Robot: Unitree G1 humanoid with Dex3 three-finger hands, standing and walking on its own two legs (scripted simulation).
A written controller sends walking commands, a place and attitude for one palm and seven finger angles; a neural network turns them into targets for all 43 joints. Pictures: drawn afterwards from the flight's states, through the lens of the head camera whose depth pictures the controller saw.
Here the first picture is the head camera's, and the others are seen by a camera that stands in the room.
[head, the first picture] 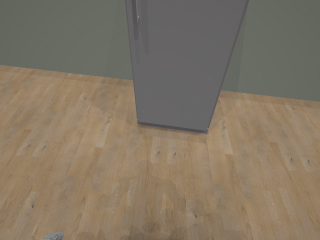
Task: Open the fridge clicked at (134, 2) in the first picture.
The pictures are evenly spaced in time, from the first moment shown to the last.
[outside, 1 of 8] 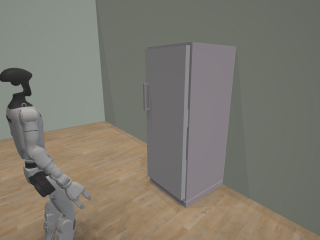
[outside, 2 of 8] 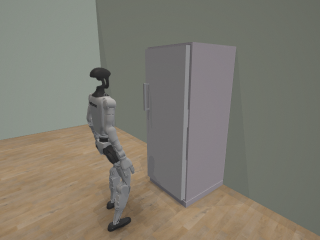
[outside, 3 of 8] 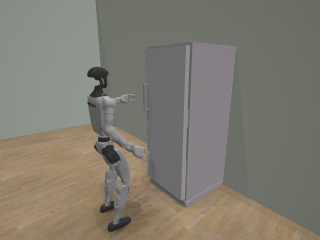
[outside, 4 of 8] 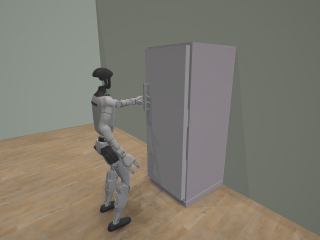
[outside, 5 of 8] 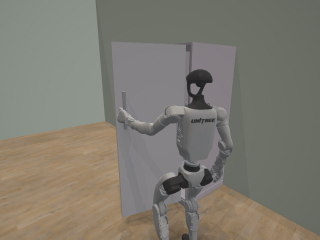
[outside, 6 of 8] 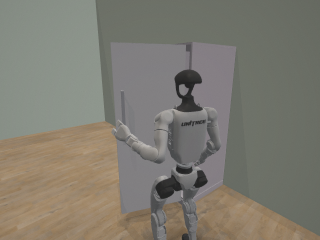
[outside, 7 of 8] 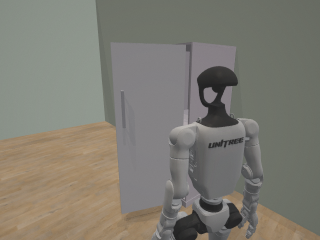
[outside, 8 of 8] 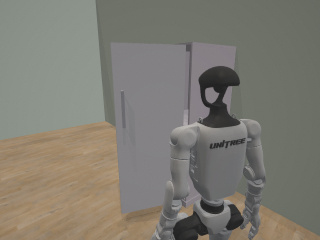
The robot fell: no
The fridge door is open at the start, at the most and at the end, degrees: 0 79 69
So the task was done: yes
